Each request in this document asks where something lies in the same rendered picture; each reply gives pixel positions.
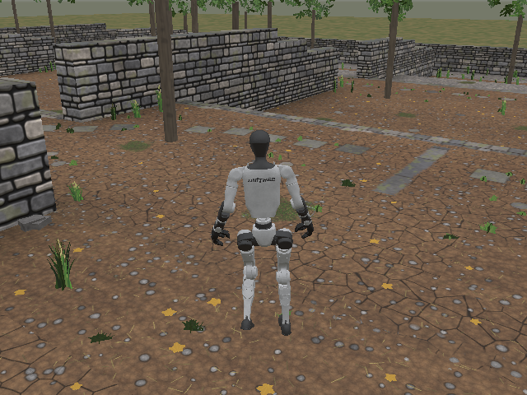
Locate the robot right foot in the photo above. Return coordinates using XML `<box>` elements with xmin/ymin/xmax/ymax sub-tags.
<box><xmin>278</xmin><ymin>314</ymin><xmax>291</xmax><ymax>336</ymax></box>

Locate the right robot shin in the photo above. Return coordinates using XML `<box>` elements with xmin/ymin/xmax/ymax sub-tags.
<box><xmin>278</xmin><ymin>270</ymin><xmax>291</xmax><ymax>324</ymax></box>

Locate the robot left upper arm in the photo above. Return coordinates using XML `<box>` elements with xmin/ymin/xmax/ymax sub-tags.
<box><xmin>222</xmin><ymin>166</ymin><xmax>244</xmax><ymax>213</ymax></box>

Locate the left robot forearm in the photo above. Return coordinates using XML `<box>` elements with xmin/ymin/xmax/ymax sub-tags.
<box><xmin>213</xmin><ymin>201</ymin><xmax>230</xmax><ymax>233</ymax></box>

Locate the right robot forearm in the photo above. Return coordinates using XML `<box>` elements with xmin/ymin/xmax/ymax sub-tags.
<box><xmin>296</xmin><ymin>196</ymin><xmax>312</xmax><ymax>225</ymax></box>

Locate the robot right upper arm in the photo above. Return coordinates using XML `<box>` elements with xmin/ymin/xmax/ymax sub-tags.
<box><xmin>278</xmin><ymin>165</ymin><xmax>304</xmax><ymax>209</ymax></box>

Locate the robot left hand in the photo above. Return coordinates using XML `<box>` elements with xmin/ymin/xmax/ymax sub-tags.
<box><xmin>211</xmin><ymin>228</ymin><xmax>230</xmax><ymax>246</ymax></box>

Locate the robot right hand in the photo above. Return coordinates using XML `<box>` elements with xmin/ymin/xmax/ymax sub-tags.
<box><xmin>295</xmin><ymin>222</ymin><xmax>314</xmax><ymax>239</ymax></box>

